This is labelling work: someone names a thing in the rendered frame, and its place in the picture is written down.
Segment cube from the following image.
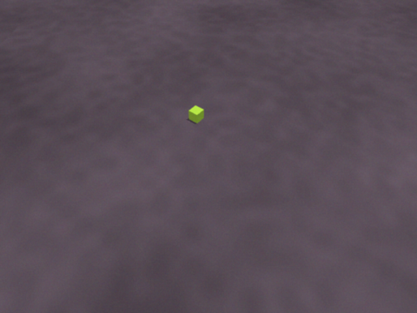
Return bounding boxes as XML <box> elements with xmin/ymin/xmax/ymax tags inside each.
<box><xmin>188</xmin><ymin>106</ymin><xmax>204</xmax><ymax>123</ymax></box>

